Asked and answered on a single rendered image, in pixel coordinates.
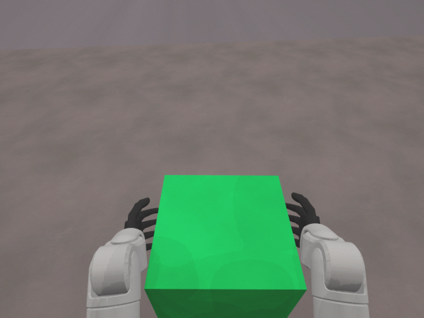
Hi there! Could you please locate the robot right forearm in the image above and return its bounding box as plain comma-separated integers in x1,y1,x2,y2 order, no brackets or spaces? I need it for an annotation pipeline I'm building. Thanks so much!
299,223,370,318

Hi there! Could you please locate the robot left forearm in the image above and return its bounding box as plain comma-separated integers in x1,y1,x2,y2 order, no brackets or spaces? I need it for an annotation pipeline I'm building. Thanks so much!
86,228,148,318

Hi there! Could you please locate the right robot hand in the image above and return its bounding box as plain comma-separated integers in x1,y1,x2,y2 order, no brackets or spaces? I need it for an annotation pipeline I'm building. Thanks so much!
286,192,320,248

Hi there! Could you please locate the left robot hand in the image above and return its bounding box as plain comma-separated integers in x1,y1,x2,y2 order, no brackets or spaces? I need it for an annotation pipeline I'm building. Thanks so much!
125,197,159,250

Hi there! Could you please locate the carton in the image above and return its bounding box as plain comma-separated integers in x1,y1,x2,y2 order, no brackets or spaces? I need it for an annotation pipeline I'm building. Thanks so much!
144,175,307,318

